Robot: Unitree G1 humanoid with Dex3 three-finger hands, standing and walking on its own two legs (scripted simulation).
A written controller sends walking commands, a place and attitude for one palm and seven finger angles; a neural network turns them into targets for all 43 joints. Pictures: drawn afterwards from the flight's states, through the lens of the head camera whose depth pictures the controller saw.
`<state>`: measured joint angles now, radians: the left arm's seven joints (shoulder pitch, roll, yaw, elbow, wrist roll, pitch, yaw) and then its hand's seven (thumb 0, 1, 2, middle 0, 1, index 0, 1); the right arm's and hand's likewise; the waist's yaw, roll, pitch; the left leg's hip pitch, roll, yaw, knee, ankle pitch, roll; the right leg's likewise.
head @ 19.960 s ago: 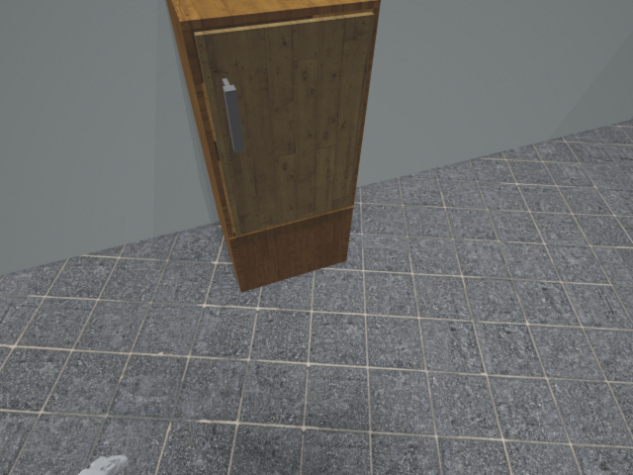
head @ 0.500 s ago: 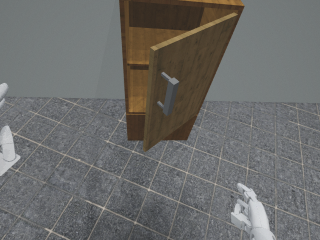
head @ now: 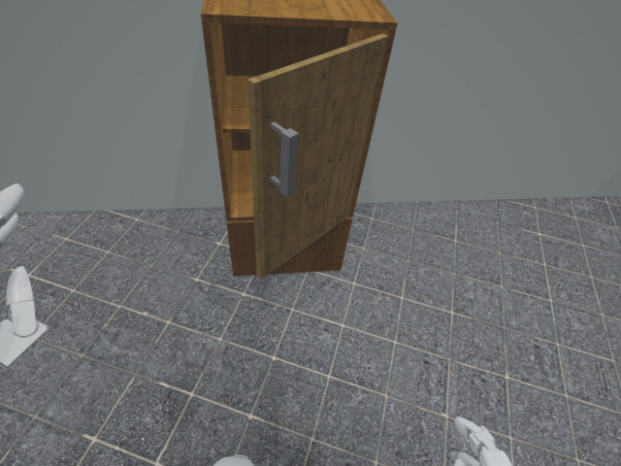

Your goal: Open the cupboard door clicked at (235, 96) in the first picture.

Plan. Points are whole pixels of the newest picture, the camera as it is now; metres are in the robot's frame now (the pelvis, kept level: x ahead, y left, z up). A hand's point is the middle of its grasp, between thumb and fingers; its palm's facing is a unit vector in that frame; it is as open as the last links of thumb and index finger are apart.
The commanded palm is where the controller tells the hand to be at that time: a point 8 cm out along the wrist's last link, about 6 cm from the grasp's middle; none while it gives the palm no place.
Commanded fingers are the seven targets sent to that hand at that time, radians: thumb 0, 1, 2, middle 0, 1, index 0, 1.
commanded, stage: stop stepping back and stand still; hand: left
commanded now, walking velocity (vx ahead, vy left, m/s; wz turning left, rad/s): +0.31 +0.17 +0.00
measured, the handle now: (281, 160) +0.69 +0.12 -0.01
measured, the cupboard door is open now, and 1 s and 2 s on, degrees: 38 38 38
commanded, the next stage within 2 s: let the arm hang, fingers relaxed in 0.90 s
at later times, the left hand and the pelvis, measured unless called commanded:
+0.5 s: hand out of the picture +0.13 +0.30 +0.17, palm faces +0.47 -0.75 -0.47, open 7.4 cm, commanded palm +0.08 +0.33 +0.17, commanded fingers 0.00 0.90 0.90 -0.20 -0.30 -0.20 -0.30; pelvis -0.06 +0.02 -0.01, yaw +2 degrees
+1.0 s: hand out of the picture +0.11 +0.31 +0.14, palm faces +0.44 -0.77 -0.46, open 7.5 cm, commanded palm none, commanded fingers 0.00 0.90 0.90 -0.20 -0.30 -0.20 -0.30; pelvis -0.07 +0.04 +0.00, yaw +2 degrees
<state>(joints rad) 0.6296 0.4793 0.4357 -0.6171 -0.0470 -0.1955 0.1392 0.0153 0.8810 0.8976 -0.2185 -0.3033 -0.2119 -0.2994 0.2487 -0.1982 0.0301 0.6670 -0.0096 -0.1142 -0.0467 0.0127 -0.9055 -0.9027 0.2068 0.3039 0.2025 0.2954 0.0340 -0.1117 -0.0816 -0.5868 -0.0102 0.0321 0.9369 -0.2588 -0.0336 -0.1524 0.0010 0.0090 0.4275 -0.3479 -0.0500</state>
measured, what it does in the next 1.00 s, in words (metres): steps on the spot: left foot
